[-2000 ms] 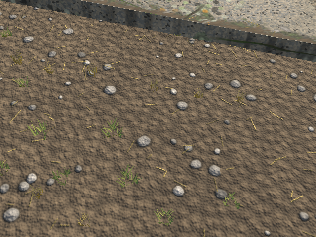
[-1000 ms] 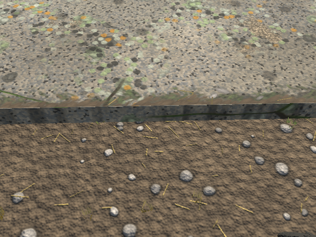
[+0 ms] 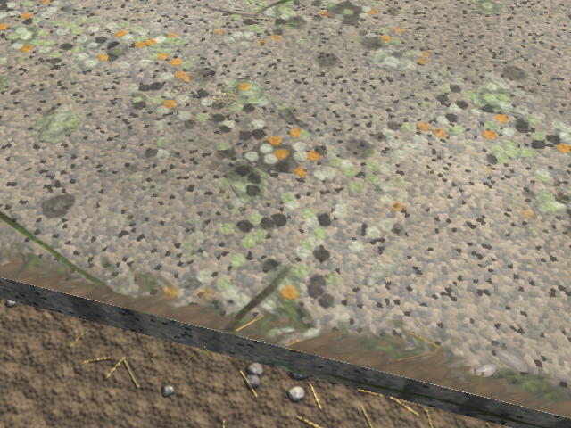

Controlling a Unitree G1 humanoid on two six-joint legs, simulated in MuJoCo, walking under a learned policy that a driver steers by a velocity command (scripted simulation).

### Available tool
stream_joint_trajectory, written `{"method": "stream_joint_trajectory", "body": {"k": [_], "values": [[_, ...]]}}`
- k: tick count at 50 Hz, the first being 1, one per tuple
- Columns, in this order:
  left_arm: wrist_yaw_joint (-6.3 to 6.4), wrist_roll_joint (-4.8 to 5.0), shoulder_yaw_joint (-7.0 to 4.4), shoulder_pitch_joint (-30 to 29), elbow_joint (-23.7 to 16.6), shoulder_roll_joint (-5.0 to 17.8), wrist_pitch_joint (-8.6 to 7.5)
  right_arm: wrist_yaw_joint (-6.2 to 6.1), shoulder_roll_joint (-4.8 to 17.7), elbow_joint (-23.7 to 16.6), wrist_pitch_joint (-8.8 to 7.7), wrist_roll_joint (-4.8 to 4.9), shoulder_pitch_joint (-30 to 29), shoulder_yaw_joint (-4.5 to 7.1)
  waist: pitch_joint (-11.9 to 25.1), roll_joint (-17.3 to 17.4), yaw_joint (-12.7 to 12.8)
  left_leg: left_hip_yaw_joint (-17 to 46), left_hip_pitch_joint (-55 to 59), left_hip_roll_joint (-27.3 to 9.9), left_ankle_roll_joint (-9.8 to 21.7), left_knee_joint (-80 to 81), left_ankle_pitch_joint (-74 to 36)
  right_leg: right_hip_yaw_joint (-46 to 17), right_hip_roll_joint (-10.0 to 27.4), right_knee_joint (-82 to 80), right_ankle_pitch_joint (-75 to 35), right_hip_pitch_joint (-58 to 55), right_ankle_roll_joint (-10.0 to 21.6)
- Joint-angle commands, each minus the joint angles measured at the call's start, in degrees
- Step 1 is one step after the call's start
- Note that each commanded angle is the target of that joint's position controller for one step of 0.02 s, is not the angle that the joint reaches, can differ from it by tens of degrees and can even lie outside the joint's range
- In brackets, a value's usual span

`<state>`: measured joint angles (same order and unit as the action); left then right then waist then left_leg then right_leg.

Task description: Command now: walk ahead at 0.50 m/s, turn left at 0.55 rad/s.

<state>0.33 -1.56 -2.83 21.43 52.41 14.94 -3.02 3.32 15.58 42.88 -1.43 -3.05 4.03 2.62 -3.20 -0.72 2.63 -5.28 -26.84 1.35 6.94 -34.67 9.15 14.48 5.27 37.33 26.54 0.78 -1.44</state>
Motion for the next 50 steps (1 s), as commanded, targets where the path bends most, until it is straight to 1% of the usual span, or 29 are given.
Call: {"method": "stream_joint_trajectory", "body": {"k": [1, 2, 3, 4, 5, 7, 9, 13, 16, 18, 21, 23, 24, 25, 26, 27, 29, 31, 32, 34, 37, 40, 43, 44, 45, 46, 48, 49, 50], "values": [[-0.6, -0.29, -1.3, -4.16, -8.44, 7.93, -1.28, -2.03, 16.74, 1.83, 0.25, 1.98, 21.62, 5.28, 19.49, 10.43, -9.82, 47.05, 45.74, -21.13, 15.45, 17.91, 3.7, -13.01, -5.81, 42.05, 3.58, 40.13, 0.45], [-1.0, 0.35, -1.17, -7.77, -9.59, 7.91, -1.82, -2.47, 15.53, 2.43, 0.51, 2.29, 19.38, 5.04, 12.21, 6.02, -9.15, 36.39, 41.3, -19.39, 14.07, 17.25, -2.98, -15.93, -2.11, 40.7, -1.78, 43.17, 1.43], [-0.99, 0.65, -0.67, -7.26, -9.01, 6.77, -2.34, -2.74, 11.96, 2.73, 0.4, 2.44, 16.67, 4.15, 7.39, 2.48, -6.7, 30.66, 33.99, -17.06, 12.03, 17.43, -9.44, -15.97, 0.06, 35.1, -5.97, 40.67, 1.84], [-0.85, 0.12, -0.76, -7.15, -8.52, 6.68, -2.02, -2.98, 9.94, 2.5, 0.2, 2.53, 14.0, 3.52, 4.2, 1.05, -4.5, 26.35, 28.06, -14.22, 9.98, 18.47, -14.29, -15.99, 1.13, 30.71, -6.81, 37.29, 1.69], [-0.78, -0.86, -0.69, -5.78, -8.29, 6.51, -1.07, -3.09, 8.54, 2.37, -0.08, 2.84, 11.93, 2.98, 3.91, 2.0, -2.58, 23.5, 24.07, -12.42, 9.23, 19.35, -17.5, -16.19, 1.53, 28.06, -7.33, 33.43, 1.03], [-1.01, -1.51, -0.49, -4.54, -7.81, 5.73, 0.65, -2.76, 8.42, 2.32, -1.07, 3.05, 11.37, 2.74, 4.58, 2.39, -1.18, 20.97, 20.51, -10.34, 9.51, 20.35, -21.2, -15.4, 0.85, 25.14, -7.33, 29.9, -0.24], [-1.48, -1.36, -0.09, -5.24, -7.54, 4.43, 1.21, -2.69, 8.66, 3.22, -1.8, 2.84, 12.28, 2.63, 3.95, 2.77, -1.08, 18.01, 19.4, -9.73, 9.07, 22.77, -20.25, -13.82, 0.93, 20.58, -11.08, 30.25, -0.8], [-1.97, -0.55, 0.51, -13.66, -9.13, 3.61, 0.91, -2.51, 8.01, 5.53, -2.63, 2.35, 14.76, 2.05, 0.82, 3.79, -4.23, 13.44, 21.1, -8.9, 6.01, 25.67, -20.17, -12.44, 1.57, 8.5, -21.15, 31.93, -0.17], [-1.82, 0.27, 0.85, -16.09, -9.4, 3.18, 0.84, -2.75, 7.65, 7.01, -3.11, 1.66, 16.74, 1.74, 1.82, 5.11, -5.69, 10.49, 24.95, -10.17, 4.8, 25.33, -21.64, -11.05, 0.12, 5.24, -23.43, 30.21, 1.46], [-1.8, 0.27, 0.71, -18.07, -10.01, 3.85, 0.9, -3.19, 7.48, 7.95, -3.19, 1.35, 17.51, 1.52, -0.35, 4.14, -6.05, 9.66, 26.91, -11.8, 4.4, 25.44, -21.92, -11.21, -0.72, 3.29, -22.47, 30.83, 2.84], [-1.35, -0.33, 0.18, -14.6, -9.56, 4.29, 0.99, -4.38, 7.98, 7.85, -2.94, 0.61, 14.92, 1.33, -0.19, 3.79, -3.0, 6.88, 31.67, -14.31, 3.03, 18.65, -41.16, -11.07, -3.79, 2.17, -15.12, 28.77, 6.64], [-0.79, -0.55, -0.77, -4.47, -6.09, 5.0, 0.5, -4.56, 8.63, 7.79, -2.7, 0.75, 13.62, 1.26, 5.04, 4.73, 1.22, 3.73, 31.04, -12.29, 1.43, 3.75, -57.24, -8.48, -8.58, -2.56, -14.12, 16.48, 9.03], [-0.62, -0.81, -1.42, 4.14, -3.23, 5.28, 0.08, -4.45, 9.12, 7.25, -2.56, 1.62, 11.46, 1.35, 8.28, 3.46, 6.01, 1.73, 25.77, -10.09, 0.14, -8.68, -53.09, -8.84, -9.52, -9.07, -19.62, 5.61, 10.1], [-0.15, -1.29, -3.16, 11.17, -1.68, 11.28, -0.09, -4.21, 6.71, 4.96, -3.25, 2.18, 9.16, 0.59, 10.0, -4.23, 8.28, -1.41, 12.13, -4.68, -2.62, -29.56, -29.94, -25.09, 1.61, -14.17, -24.86, -4.31, 13.84], [-0.43, -0.25, -4.09, 8.99, -1.21, 15.87, 0.54, -3.48, 2.01, 4.23, -3.56, 2.26, 16.68, -0.15, 13.85, -15.98, 0.18, 2.43, -6.6, 5.56, -5.23, -46.81, 16.05, -52.53, 14.85, -19.34, -37.74, -14.31, 22.13], [-1.1, 1.69, -4.41, 4.57, -1.8, 14.52, 1.14, -3.25, 3.65, 4.46, -3.48, 0.34, 15.28, -0.39, 12.27, -6.76, 0.61, 8.71, -12.02, 1.23, -4.85, -52.53, 14.09, -53.46, 14.19, -21.61, -21.57, -11.01, 24.26], [-0.79, 0.69, -2.16, -0.43, -2.4, 5.92, 1.88, -2.58, 3.85, 1.77, -4.09, 0.2, 8.5, -0.26, 1.5, 0.67, -1.04, 7.29, -17.53, -3.0, -4.84, -53.65, 9.7, -43.33, 9.31, -23.5, -7.99, 1.41, 20.44], [-0.05, 0.54, -1.07, -0.92, -1.79, 3.67, 1.5, -1.67, 1.45, -0.22, -2.58, -0.37, 7.52, -1.11, -0.68, 0.24, -3.3, 6.67, -18.89, -4.35, -5.88, -55.88, 8.1, -37.33, 4.07, -23.76, -11.02, 8.74, 18.1], [0.01, 0.64, -1.12, -0.24, -1.46, 4.44, 1.1, -1.5, 0.49, -1.21, -1.77, -0.45, 7.34, -1.48, -0.41, -0.08, -3.79, 5.86, -20.94, -4.41, -6.39, -57.8, 8.04, -35.86, 3.09, -23.41, -13.65, 10.52, 18.01], [-0.02, 0.73, -1.32, 2.51, -0.58, 6.1, 0.1, -1.94, -1.55, -4.86, -0.69, -0.73, 2.91, -2.55, -0.18, -0.07, -3.3, 3.37, -28.51, -4.48, -7.39, -63.22, 10.15, -35.06, 2.27, -22.54, -18.79, 11.65, 18.53], [0.07, 0.08, -0.44, 7.55, 0.9, 5.48, -1.03, -3.73, -4.88, -11.78, -0.19, -0.37, -7.08, -4.44, -0.56, -3.78, -0.49, 1.56, -46.74, -4.24, -6.67, -80.56, 17.29, -38.87, 3.14, -23.27, -14.22, 8.72, 19.48], [0.7, 0.82, 0.47, 10.47, 3.02, 4.14, -1.13, -3.89, -5.69, -18.25, -0.62, -1.06, -15.18, -6.05, -1.99, -0.56, 0.0, 1.25, -50.0, -5.54, -5.95, -69.55, 18.35, -38.11, 0.09, -25.41, -11.56, 9.81, 16.44], [2.66, 1.17, -0.08, 11.08, 2.91, 5.22, 0.22, -2.93, -5.14, -21.54, 0.35, -0.88, -15.3, -6.54, 2.53, -2.51, 1.12, -0.87, -33.22, -4.78, -5.9, -49.06, 14.77, -36.42, 1.7, -33.64, -36.26, 7.82, 17.38], [2.68, 1.52, 0.35, 9.12, 1.67, 3.29, 0.62, -2.69, -5.41, -20.13, 0.51, 0.37, -12.14, -6.45, 5.33, -2.96, -0.57, -3.27, -22.27, -2.93, -4.52, -40.46, 13.1, -30.6, 0.24, -33.94, -50.73, 7.66, 16.24], [2.54, 1.49, 0.09, 5.18, -0.14, 4.55, 0.5, -2.76, -5.29, -18.57, 0.47, 1.15, -6.37, -6.23, 8.67, -5.13, -4.12, -4.61, -8.84, -0.2, -3.03, -33.99, 10.55, -26.71, -0.2, -30.09, -72.08, 10.21, 14.59], [2.24, 1.42, -0.65, 6.23, -0.53, 7.06, 0.37, -2.96, -2.94, -15.77, 0.52, 1.31, 0.23, -4.84, 14.27, -6.15, -6.5, -5.21, -0.33, 3.23, -2.36, -32.96, 12.73, -25.37, 0.67, -22.45, -91.54, 5.86, 13.62], [1.09, 1.81, -2.93, 3.13, -1.15, 11.94, -1.0, -3.16, 2.15, -10.98, -0.48, 2.08, 16.48, -2.2, 21.31, -6.75, -14.59, 1.58, 10.22, 3.14, 0.27, -20.13, 13.26, -25.15, 3.6, -0.58, -99.81, -2.37, 11.17], [0.32, 1.93, -2.87, 3.58, -2.14, 9.21, -2.25, -3.39, 6.63, -8.69, -1.39, 0.52, 22.84, -0.45, 24.9, 0.67, -15.66, 17.2, 18.1, -4.49, 3.42, -10.19, 26.04, -24.01, -0.34, 17.26, -81.42, 2.56, 10.09], [-8.42, -6.79, -0.46, 10.85, -1.37, -3.27, -1.74, -0.23, 7.69, -0.87, -0.06, -0.87, 37.47, -1.96, 23.9, 29.46, -12.99, 58.12, 34.15, -15.86, 19.63, 6.56, 2.09, -35.65, -23.04, 49.04, -16.62, 37.7, 8.74]]}}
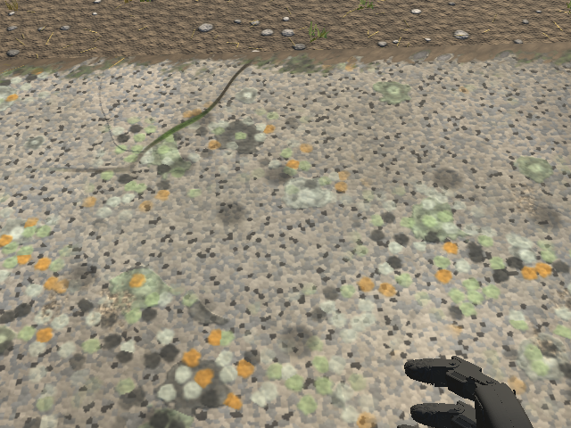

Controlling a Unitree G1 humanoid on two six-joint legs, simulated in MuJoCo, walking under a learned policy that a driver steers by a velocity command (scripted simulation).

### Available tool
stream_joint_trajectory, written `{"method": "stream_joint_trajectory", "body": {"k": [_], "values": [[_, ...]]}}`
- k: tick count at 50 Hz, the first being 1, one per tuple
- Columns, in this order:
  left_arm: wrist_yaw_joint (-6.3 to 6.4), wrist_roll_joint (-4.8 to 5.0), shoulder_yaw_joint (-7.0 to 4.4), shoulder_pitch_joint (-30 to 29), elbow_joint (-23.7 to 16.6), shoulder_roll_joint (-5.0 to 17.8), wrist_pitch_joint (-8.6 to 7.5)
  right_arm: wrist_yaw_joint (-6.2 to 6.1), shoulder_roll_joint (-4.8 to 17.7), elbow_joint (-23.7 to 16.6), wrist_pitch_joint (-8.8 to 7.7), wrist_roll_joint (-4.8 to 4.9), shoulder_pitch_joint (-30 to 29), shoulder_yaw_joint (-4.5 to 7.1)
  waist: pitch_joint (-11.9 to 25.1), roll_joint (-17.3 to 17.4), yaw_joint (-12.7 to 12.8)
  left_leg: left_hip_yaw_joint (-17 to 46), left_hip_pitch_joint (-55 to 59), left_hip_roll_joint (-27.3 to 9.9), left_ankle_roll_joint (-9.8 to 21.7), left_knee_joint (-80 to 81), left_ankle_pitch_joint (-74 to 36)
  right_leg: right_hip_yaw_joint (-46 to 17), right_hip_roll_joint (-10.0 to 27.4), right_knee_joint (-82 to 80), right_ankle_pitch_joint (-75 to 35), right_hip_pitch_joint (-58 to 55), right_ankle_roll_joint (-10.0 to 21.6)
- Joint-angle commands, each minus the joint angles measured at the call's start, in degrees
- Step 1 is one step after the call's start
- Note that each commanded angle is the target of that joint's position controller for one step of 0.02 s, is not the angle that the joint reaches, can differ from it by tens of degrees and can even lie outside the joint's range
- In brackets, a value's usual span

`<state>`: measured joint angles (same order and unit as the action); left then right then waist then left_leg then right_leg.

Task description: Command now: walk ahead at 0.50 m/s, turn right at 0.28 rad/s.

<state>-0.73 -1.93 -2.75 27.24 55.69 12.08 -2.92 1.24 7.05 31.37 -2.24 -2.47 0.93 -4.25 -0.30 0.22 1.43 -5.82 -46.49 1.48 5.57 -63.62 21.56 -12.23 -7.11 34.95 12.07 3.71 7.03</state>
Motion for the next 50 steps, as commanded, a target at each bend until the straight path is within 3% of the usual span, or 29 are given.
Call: {"method": "stream_joint_trajectory", "body": {"k": [1, 2, 3, 4, 5, 6, 7, 8, 9, 11, 13, 17, 21, 24, 26, 27, 28, 29, 30, 31, 32, 33, 35, 37, 40, 43, 45, 48, 50], "values": [[-8.92, -2.45, -3.59, 1.13, -5.6, 8.15, -2.01, 3.51, 14.97, 8.86, 0.56, -2.77, 34.86, 5.07, 7.22, 14.53, -10.3, 63.55, 45.82, -17.39, 16.53, 40.66, 5.85, -15.97, -7.81, 75.17, -6.16, 52.78, 1.57], [-7.46, -0.35, -3.0, -1.33, -5.76, 6.5, -2.38, 4.65, 12.75, 9.38, 0.13, -1.33, 21.92, 5.24, -1.35, 1.88, -5.15, 55.88, 33.25, -17.38, 15.43, 40.28, 11.78, -13.45, -5.23, 79.02, -12.48, 56.21, 2.24], [-5.86, -1.0, -1.53, -3.59, -8.12, 5.0, -2.19, 4.86, 8.03, 11.26, -0.92, -0.6, 13.78, 4.54, 1.71, -4.7, -1.48, 47.67, 29.74, -17.6, 15.84, 41.07, 9.48, -8.8, -2.06, 78.7, -11.19, 55.41, 2.91], [-4.5, -2.96, 0.65, -3.76, -9.11, 2.06, -1.83, 3.78, 1.62, 14.96, -2.02, -0.76, 11.99, 3.02, 4.42, -6.38, 0.15, 40.89, 28.53, -16.87, 14.99, 41.49, 8.16, -7.26, 0.55, 78.51, -11.5, 55.75, 4.33], [-3.6, -3.28, 2.07, -2.79, -9.06, 0.83, -1.03, 2.84, -2.82, 17.17, -2.76, -1.45, 8.48, 1.76, 4.62, -3.9, 3.49, 35.18, 23.46, -14.85, 11.35, 43.48, 5.45, -6.29, 4.24, 78.61, -15.54, 55.5, 4.91], [-3.14, -3.03, 2.55, -3.03, -10.05, 1.01, -0.31, 2.27, -3.09, 18.22, -3.98, -1.33, 5.96, 1.31, 3.32, -3.32, 5.24, 28.06, 21.26, -12.78, 9.4, 44.94, 0.35, -4.57, 6.51, 72.86, -16.29, 55.79, 3.95], [-3.66, -2.14, 2.65, -4.65, -11.27, 2.07, -0.12, 2.13, -0.37, 18.23, -5.18, -0.81, 4.48, 2.39, 2.49, -3.22, 5.38, 20.38, 18.69, -11.22, 8.14, 46.11, -4.31, -1.28, 8.58, 65.19, -13.06, 53.67, 1.95], [-3.88, -1.49, 2.21, -8.73, -13.48, 3.57, -0.48, 1.73, 1.69, 18.89, -5.93, -0.97, 4.36, 2.89, 3.22, -2.4, 4.98, 13.51, 15.82, -8.43, 6.19, 46.66, -6.18, 2.73, 10.31, 55.07, -10.05, 49.1, 0.36], [-4.04, -1.53, 1.97, -11.79, -14.55, 3.58, -1.11, 1.0, 3.1, 18.86, -6.86, -1.77, 6.28, 2.98, 4.09, 1.31, 3.89, 9.67, 13.71, -6.17, 5.14, 48.12, -10.75, 6.26, 11.46, 52.05, -10.93, 44.14, -1.66], [-3.95, -1.61, 1.62, -17.79, -16.19, 4.67, -2.68, 0.04, 7.0, 20.84, -7.85, -2.36, 15.72, 3.86, 4.67, 4.1, -1.43, 7.48, 21.99, -5.41, 4.24, 48.13, -20.66, 7.9, 11.45, 43.4, -14.05, 46.0, -6.07], [-3.63, -1.36, 1.61, -22.97, -17.08, 3.84, -2.77, 0.7, 9.93, 22.63, -7.43, -2.09, 24.34, 4.59, 3.88, 3.71, -4.67, 9.89, 35.78, -8.41, 5.06, 47.51, -33.23, 8.9, 10.73, 31.96, -15.36, 51.4, -8.51], [-3.84, -1.97, 1.56, -29.3, -18.08, 1.7, -0.33, 3.62, 10.67, 23.05, -6.41, -0.37, 28.01, 5.31, -0.67, 4.34, -5.02, 10.36, 42.82, -12.05, 6.79, 51.03, -35.55, 11.52, 10.66, 12.53, -20.76, 47.01, -6.84], [-3.74, -0.83, 0.68, -37.24, -20.47, 2.08, 0.05, 3.4, 10.16, 25.93, -5.82, -0.23, 33.53, 5.71, -2.92, 4.18, -5.9, 10.53, 55.3, -14.38, 5.27, 51.14, -41.86, 13.2, 8.94, 0.35, -16.5, 46.92, -4.98], [-3.21, -0.37, -0.49, -38.14, -20.95, 3.6, -0.14, 2.97, 11.92, 26.42, -5.25, -0.33, 32.02, 6.38, -1.56, 5.13, -3.37, 8.71, 57.03, -14.61, 3.78, 48.56, -56.72, 15.57, 6.46, -4.89, -10.65, 36.62, -2.92], [-2.3, 0.71, -1.7, -31.74, -19.39, 6.14, -0.74, 2.52, 14.88, 25.96, -5.15, -0.91, 28.56, 7.4, 2.33, 4.75, 1.38, 5.82, 53.98, -13.56, 0.96, 41.14, -71.61, 16.29, 4.75, -6.21, -13.64, 21.98, 0.25], [-1.54, 1.14, -2.5, -22.67, -16.64, 8.25, -1.31, 2.33, 14.81, 25.05, -5.39, -1.44, 27.52, 7.42, 9.2, 4.32, 3.82, 5.52, 45.76, -11.75, -1.56, 33.82, -71.61, 14.59, 5.51, -0.42, -17.34, 4.25, 3.34], [-1.46, 0.59, -2.61, -12.19, -13.41, 10.38, -1.84, 1.38, 8.8, 25.17, -5.75, -2.0, 36.89, 5.73, 23.32, -4.69, 2.42, 5.7, 26.73, -6.38, -5.73, 18.28, -52.74, 4.76, 14.79, 5.52, -28.68, -27.2, 13.16], [-0.7, -0.09, -2.45, 1.03, -9.97, 9.56, -1.78, 2.82, 6.65, 24.1, -5.85, -2.48, 36.64, 3.98, 29.82, -14.71, 7.9, 6.34, 9.12, 4.41, -8.69, -0.65, 3.4, -20.52, 29.52, -7.32, -24.99, -43.27, 22.58], [0.27, -1.57, -2.81, 9.59, -5.7, 8.12, -2.08, 3.99, 10.98, 22.12, -4.79, -0.05, 24.11, 6.19, 20.92, -6.64, 12.34, 12.52, 2.71, 2.16, -5.46, -12.07, 6.32, -20.86, 26.84, -13.21, -12.84, -35.48, 14.24], [0.8, -1.15, -3.78, 1.67, -5.54, 10.57, -2.81, 3.6, 11.33, 21.08, -4.96, 0.78, 19.84, 6.9, 6.41, -6.35, 8.36, 13.02, -1.0, -1.91, -3.23, -15.26, 2.35, -13.58, 25.91, -16.6, -7.61, -19.37, 10.02], [1.26, 3.57, -2.69, -13.02, -10.81, 9.08, -2.49, 0.1, 13.21, 16.97, -5.46, 7.35, 14.88, 7.73, 5.21, -3.4, 3.66, 12.88, 3.05, -3.42, -3.21, -15.49, -1.26, -9.95, 26.36, -18.43, -17.56, -8.57, 8.26], [1.11, 3.39, -1.49, -16.14, -11.12, 5.36, -3.22, -1.39, 12.92, 17.34, -5.02, 7.44, 15.45, 8.02, 4.65, -1.16, 0.89, 12.6, 6.14, -5.64, -3.2, -13.47, -4.06, -3.71, 24.27, -20.92, -21.3, -2.98, 6.71], [0.2, 2.02, -0.59, -17.76, -9.63, 2.49, -3.88, -2.43, 9.55, 18.08, -3.23, 5.74, 21.19, 8.29, 4.68, -2.61, -3.2, 12.35, 10.53, -7.99, -3.2, -10.65, -5.91, 2.97, 21.4, -24.31, -15.08, 3.14, 5.19], [0.03, 1.52, -0.97, -17.16, -8.11, 4.03, -4.14, -2.55, 7.53, 17.24, -1.59, 5.1, 20.64, 8.27, 1.01, -3.6, -4.13, 12.08, 8.85, -9.26, -3.68, -8.88, -7.04, 7.29, 21.29, -27.18, -13.71, 9.14, 5.17], [0.73, 0.72, -1.59, -15.67, -6.78, 6.99, -4.29, -2.15, 8.77, 14.08, -1.01, 4.12, 14.76, 8.53, -1.64, -2.27, -3.72, 12.17, 5.91, -9.77, -4.76, 0.16, -16.62, 12.89, 20.26, -28.86, -16.41, 12.31, 5.15], [1.73, 1.24, -1.85, -14.17, -6.05, 8.75, -4.17, -1.22, 8.62, 12.19, -1.37, 3.68, 8.27, 8.15, -1.7, -1.84, -1.42, 8.31, 10.15, -8.53, -4.28, 15.51, -27.4, 18.75, 17.68, -28.55, -19.4, 11.12, 2.72], [2.08, 1.83, -2.22, -11.16, -4.96, 10.12, -3.82, -0.44, 8.15, 10.52, -1.38, 3.73, 3.5, 7.71, -2.38, -0.93, 0.73, 6.75, 9.2, -8.06, -3.71, 21.23, -28.75, 19.27, 19.36, -28.41, -18.97, 5.62, 2.47], [2.14, 2.45, -2.75, -8.16, -3.61, 10.9, -2.27, 0.76, 9.0, 7.56, -1.14, 3.86, -1.44, 7.72, -3.51, -0.85, 2.32, 5.66, 3.81, -7.47, -2.17, 25.86, -23.5, 20.04, 22.5, -24.3, -23.33, -6.06, 1.63], [2.3, 2.62, -3.22, -8.87, -4.03, 12.05, -1.14, 1.6, 10.26, 6.0, -0.93, 3.72, -1.62, 8.29, -2.36, -2.48, 1.22, 2.79, 6.52, -5.06, -0.51, 27.24, -17.02, 21.65, 23.27, -19.01, -36.24, -9.66, 0.22]]}}
Over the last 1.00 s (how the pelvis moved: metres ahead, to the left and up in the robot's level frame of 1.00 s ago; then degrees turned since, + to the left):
0.58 -0.02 0.04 -14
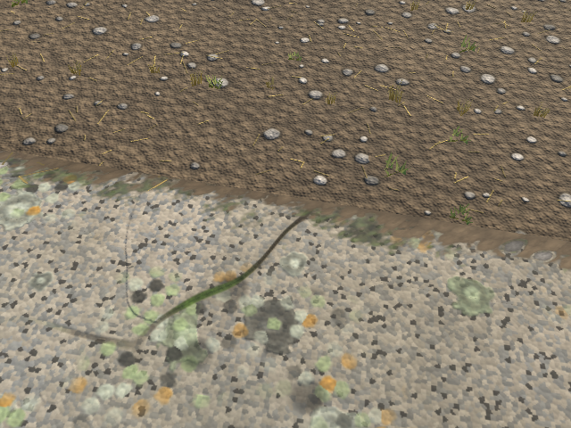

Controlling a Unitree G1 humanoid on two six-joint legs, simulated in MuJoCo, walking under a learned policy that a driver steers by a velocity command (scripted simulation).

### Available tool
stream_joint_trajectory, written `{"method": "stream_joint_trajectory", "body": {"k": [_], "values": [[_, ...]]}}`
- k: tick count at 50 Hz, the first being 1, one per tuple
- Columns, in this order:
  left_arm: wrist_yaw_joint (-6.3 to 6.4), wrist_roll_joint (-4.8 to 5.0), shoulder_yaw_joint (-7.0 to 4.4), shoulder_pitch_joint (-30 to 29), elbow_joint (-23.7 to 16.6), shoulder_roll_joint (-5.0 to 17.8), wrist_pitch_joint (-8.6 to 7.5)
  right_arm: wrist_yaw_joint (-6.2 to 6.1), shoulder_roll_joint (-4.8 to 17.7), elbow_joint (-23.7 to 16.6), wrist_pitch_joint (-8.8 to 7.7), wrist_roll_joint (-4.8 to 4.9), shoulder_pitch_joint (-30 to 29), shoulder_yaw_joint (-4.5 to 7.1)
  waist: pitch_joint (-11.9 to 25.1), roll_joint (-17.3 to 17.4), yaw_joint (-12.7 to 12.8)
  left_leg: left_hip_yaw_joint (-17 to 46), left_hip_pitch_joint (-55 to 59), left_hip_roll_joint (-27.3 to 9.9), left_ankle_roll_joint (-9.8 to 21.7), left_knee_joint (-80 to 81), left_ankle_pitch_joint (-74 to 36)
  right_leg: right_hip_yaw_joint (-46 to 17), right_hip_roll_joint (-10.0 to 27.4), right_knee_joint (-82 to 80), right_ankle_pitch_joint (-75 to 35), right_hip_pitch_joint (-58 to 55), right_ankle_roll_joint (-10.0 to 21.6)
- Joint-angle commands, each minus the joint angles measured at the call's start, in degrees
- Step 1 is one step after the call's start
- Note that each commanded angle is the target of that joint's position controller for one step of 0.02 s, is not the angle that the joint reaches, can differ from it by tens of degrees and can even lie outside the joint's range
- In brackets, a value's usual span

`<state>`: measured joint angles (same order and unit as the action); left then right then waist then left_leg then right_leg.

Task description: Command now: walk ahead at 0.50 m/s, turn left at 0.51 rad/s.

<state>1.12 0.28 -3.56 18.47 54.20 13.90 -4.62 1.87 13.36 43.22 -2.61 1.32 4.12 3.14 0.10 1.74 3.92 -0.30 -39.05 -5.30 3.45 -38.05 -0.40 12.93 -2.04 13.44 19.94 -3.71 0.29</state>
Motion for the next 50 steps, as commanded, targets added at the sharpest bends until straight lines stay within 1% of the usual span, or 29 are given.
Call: {"method": "stream_joint_trajectory", "body": {"k": [1, 2, 3, 4, 5, 6, 7, 8, 9, 10, 11, 13, 14, 16, 18, 20, 22, 23, 24, 25, 26, 27, 28, 29, 31, 33, 36, 39, 50], "values": [[0.67, 0.56, -2.75, -0.77, -2.93, 11.2, 1.06, 1.2, 4.98, -6.14, -0.37, -0.17, -3.24, 1.44, -1.08, -5.56, -2.58, -4.57, 2.82, 3.73, 2.59, 1.59, 8.42, -2.69, 18.21, 6.67, -53.54, -3.02, 6.23], [0.94, 0.63, -2.96, -1.53, -3.29, 11.93, 1.57, 1.26, 6.52, -5.62, -0.2, -0.22, 1.06, 2.32, 1.35, -6.71, -5.22, -6.17, 8.92, 6.18, 3.8, 2.17, 10.95, -1.81, 17.68, 13.64, -61.35, -2.8, 5.33], [1.16, 0.62, -2.7, -2.35, -3.6, 11.47, 2.0, 0.92, 9.17, -3.49, -0.3, -0.43, 9.94, 3.89, 5.18, -5.47, -9.94, -6.03, 21.36, 8.71, 5.6, 7.3, 6.28, -0.73, 15.13, 25.8, -62.11, 1.25, 3.54], [1.22, -0.36, -1.9, -1.79, -5.19, 9.83, 1.41, -0.38, 14.51, -1.78, -0.16, -1.15, 18.69, 5.58, 11.77, 1.24, -12.69, 6.8, 40.96, 0.44, 9.0, 6.79, -8.67, -0.72, 11.83, 44.05, -42.91, 16.52, 0.74], [-0.22, -1.71, 0.99, 5.04, -7.07, 1.86, -0.36, -0.65, 19.16, -2.64, -0.81, -1.71, 16.27, 5.64, 19.41, 13.91, -5.88, 37.47, 60.94, -16.25, 21.85, 10.44, -21.03, -6.75, -0.8, 65.4, 15.09, 41.03, -3.0], [-1.26, 0.28, -0.24, 1.52, -5.43, 7.72, -2.15, -0.86, 14.04, -2.65, -0.49, -1.64, 20.52, 4.47, 26.95, 5.52, -10.63, 38.13, 62.52, -16.17, 21.57, 12.97, -26.14, -17.9, 0.95, 69.93, 15.95, 42.58, -2.45], [-1.5, 2.17, -0.51, -2.96, -6.69, 8.19, -2.5, -1.04, 11.47, -2.52, -0.58, -1.72, 16.7, 3.7, 19.39, 4.41, -9.96, 27.77, 57.16, -14.24, 18.82, 12.25, -31.9, -17.51, 3.86, 68.7, 11.96, 46.33, -1.91], [-0.94, 1.43, -0.25, -5.72, -7.2, 7.55, -2.5, -1.15, 9.41, -3.1, -0.68, -0.82, 12.36, 3.19, 12.85, -0.85, -8.18, 21.19, 48.26, -11.46, 15.79, 13.02, -31.21, -16.3, 6.47, 63.75, 7.86, 46.5, -1.81], [-0.36, 0.31, -0.62, -7.55, -7.23, 7.76, -1.96, -1.35, 7.63, -3.61, -0.66, -0.61, 8.55, 2.65, 8.83, -2.35, -6.44, 17.49, 39.85, -9.58, 14.07, 15.12, -29.69, -15.62, 7.83, 59.98, 5.66, 44.11, -2.08], [-0.1, 0.19, -0.94, -6.96, -7.4, 7.95, -0.97, -1.48, 6.65, -3.97, -0.69, -1.19, 6.63, 2.18, 7.44, -1.76, -4.2, 14.96, 32.99, -8.35, 13.38, 17.42, -29.78, -15.79, 8.64, 58.16, 4.44, 39.32, -2.08], [0.22, 0.19, -0.98, -5.77, -7.37, 7.16, 0.01, -1.4, 6.9, -3.95, -0.86, -1.78, 5.77, 2.21, 7.06, -1.08, -2.81, 13.37, 29.04, -7.82, 13.12, 18.86, -30.36, -15.66, 8.53, 55.81, 3.27, 36.31, -2.26], [0.89, -0.13, -0.58, -4.11, -7.12, 5.16, 1.25, -1.44, 7.82, -3.41, -1.46, -2.09, 5.02, 2.39, 7.05, 0.32, -1.28, 9.2, 25.32, -6.4, 12.85, 20.01, -34.7, -14.99, 7.86, 49.45, -0.37, 33.87, -3.0], [1.1, -0.39, -0.39, -4.5, -7.18, 4.61, 1.45, -1.66, 8.08, -3.09, -1.46, -2.1, 4.86, 2.44, 7.25, 0.81, -1.13, 7.41, 24.81, -5.64, 12.33, 20.11, -35.27, -14.8, 7.57, 45.29, -2.89, 33.38, -3.23], [1.06, -0.65, 0.06, -6.46, -7.21, 3.73, 1.59, -2.17, 8.07, -2.44, -0.93, -1.68, 4.48, 2.41, 8.0, 2.07, -1.75, 4.24, 24.63, -3.83, 10.66, 19.71, -33.54, -14.3, 7.04, 37.15, -9.58, 30.98, -3.33], [0.84, -0.4, 0.11, -9.02, -7.4, 4.15, 1.7, -2.41, 8.13, -1.3, -0.48, -1.59, 5.58, 2.3, 8.48, 3.12, -3.13, 3.72, 25.78, -3.63, 9.71, 19.63, -30.05, -14.27, 6.36, 31.31, -15.1, 29.01, -3.35], [0.65, -0.16, -0.07, -11.22, -7.63, 4.86, 1.97, -2.39, 7.56, 0.02, -0.2, -1.71, 6.39, 1.96, 7.63, 3.53, -4.07, 4.8, 26.84, -4.22, 9.26, 19.4, -24.62, -14.75, 5.93, 27.05, -16.46, 27.9, -3.08], [0.43, -0.38, -0.3, -12.6, -7.81, 5.47, 2.1, -2.33, 6.97, 1.12, -0.04, -1.8, 6.28, 1.63, 6.15, 4.06, -4.29, 6.49, 27.44, -4.97, 8.78, 18.13, -19.41, -15.05, 5.5, 23.29, -14.79, 26.91, -2.29], [0.23, -0.61, -0.43, -12.37, -7.66, 5.61, 1.97, -2.35, 6.69, 1.59, -0.02, -1.66, 5.92, 1.46, 5.56, 4.14, -3.8, 7.09, 27.35, -4.97, 8.21, 16.72, -16.74, -14.8, 5.13, 20.42, -14.79, 25.52, -1.52], [0.05, -0.94, -0.55, -11.13, -7.08, 5.55, 1.69, -2.44, 6.15, 1.9, -0.01, -1.22, 5.2, 1.19, 5.28, 3.69, -2.59, 7.15, 26.64, -4.02, 6.84, 14.65, -13.08, -14.13, 4.45, 15.3, -18.26, 22.2, -0.49], [0.01, -1.51, -0.81, -10.37, -6.64, 6.53, 1.4, -2.45, 5.37, 2.65, -0.21, -1.18, 7.01, 0.92, 5.37, 1.95, -2.53, 7.09, 26.04, -1.76, 4.46, 12.54, -7.51, -15.36, 5.25, 11.01, -27.13, 18.17, 0.75], [0.27, -1.98, -1.29, -10.29, -6.74, 9.38, 1.16, -2.45, 4.29, 2.98, -0.65, -2.29, 10.39, 0.68, 6.8, -2.44, -5.01, 5.52, 23.96, 2.14, 1.79, 9.17, 1.07, -19.92, 10.16, 12.55, -43.88, 12.73, 2.52], [0.55, -1.97, -1.27, -11.47, -6.59, 9.61, 1.51, -2.58, 2.89, 4.69, -0.79, -2.48, 16.99, 0.57, 9.34, -9.16, -8.65, 3.57, 19.67, 5.27, -0.81, 8.06, 13.94, -23.42, 14.36, 14.8, -47.22, 7.19, 7.86], [0.34, -1.27, -0.58, -12.09, -6.34, 5.66, 2.06, -2.94, 3.18, 5.03, -0.33, -2.52, 14.9, 0.36, 9.77, -10.85, -6.95, 2.46, 20.93, 5.43, -2.28, 7.75, 18.71, -24.86, 14.92, 13.73, -39.16, 9.19, 10.01], [0.02, -0.94, -0.21, -13.46, -6.25, 4.19, 2.46, -3.17, 4.06, 4.63, 0.59, -2.15, 12.24, 0.53, 8.4, -10.33, -6.57, 2.37, 22.25, 5.04, -2.53, 9.15, 17.94, -24.5, 13.41, 12.73, -30.08, 12.37, 9.06], [-0.4, -0.77, -0.29, -15.08, -6.37, 4.68, 2.73, -3.57, 5.39, 5.1, 2.44, -1.78, 9.65, 1.0, 4.89, -7.07, -5.48, 2.76, 23.07, 5.0, -1.73, 10.7, 15.72, -21.25, 9.74, 12.81, -21.67, 16.28, 5.99], [-0.48, -0.68, -0.49, -14.43, -5.25, 5.39, 2.4, -3.64, 5.31, 5.69, 3.17, -1.75, 9.59, 1.07, 4.09, -6.04, -5.16, 3.41, 24.04, 4.38, -1.13, 11.45, 13.41, -19.72, 8.38, 13.47, -21.72, 16.57, 4.65], [-0.16, -0.47, -0.42, -13.88, -3.69, 4.73, 2.35, -3.65, 4.82, 7.19, 2.73, -1.56, 9.82, 1.12, 4.92, -4.61, -4.54, 3.65, 24.73, 3.91, -1.28, 11.3, 8.84, -18.56, 7.56, 15.43, -27.42, 13.79, 4.79], [0.2, -0.34, -0.49, -14.35, -2.6, 4.66, 2.81, -3.67, 4.46, 8.7, 2.43, -1.41, 9.9, 1.17, 4.92, -3.08, -4.28, 3.52, 24.83, 3.82, -1.6, 11.33, 7.06, -18.07, 7.15, 16.34, -29.15, 12.23, 5.23], [0.54, -0.23, -0.51, -16.34, 0.71, 4.08, 4.39, -4.16, 3.87, 13.54, 2.22, -1.55, 11.57, 0.73, 0.92, -1.68, -4.37, 3.12, 23.88, 3.43, -1.9, 13.33, 11.4, -16.86, 5.28, 14.76, -20.91, 12.59, 4.18]]}}
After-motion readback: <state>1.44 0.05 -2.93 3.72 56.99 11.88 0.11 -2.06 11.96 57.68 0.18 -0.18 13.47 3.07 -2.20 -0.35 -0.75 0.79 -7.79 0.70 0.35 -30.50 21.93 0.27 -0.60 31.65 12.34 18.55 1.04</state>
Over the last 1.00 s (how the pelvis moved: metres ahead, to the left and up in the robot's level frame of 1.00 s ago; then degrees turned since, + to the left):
0.60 0.00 0.09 10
